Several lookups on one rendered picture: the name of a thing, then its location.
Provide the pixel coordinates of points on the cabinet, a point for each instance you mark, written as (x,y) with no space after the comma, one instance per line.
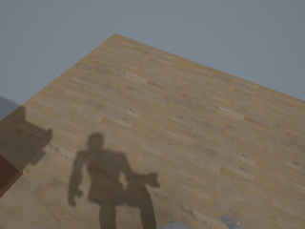
(8,175)

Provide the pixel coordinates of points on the right robot hand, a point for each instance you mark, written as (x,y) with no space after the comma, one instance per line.
(231,223)

